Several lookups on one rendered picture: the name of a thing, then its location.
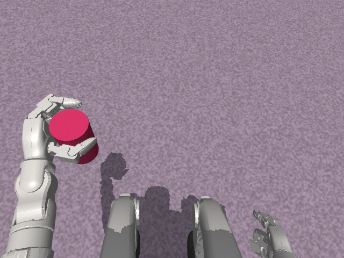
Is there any can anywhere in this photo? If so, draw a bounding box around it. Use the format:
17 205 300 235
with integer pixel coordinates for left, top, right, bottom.
49 109 99 164

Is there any left robot arm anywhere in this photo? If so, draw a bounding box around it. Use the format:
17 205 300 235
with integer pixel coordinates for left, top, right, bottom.
1 158 58 258

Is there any right robot hand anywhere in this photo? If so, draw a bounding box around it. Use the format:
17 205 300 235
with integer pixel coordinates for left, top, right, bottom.
250 210 292 258

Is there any left robot hand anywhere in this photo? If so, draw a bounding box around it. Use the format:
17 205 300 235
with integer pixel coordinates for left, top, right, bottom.
22 94 97 164

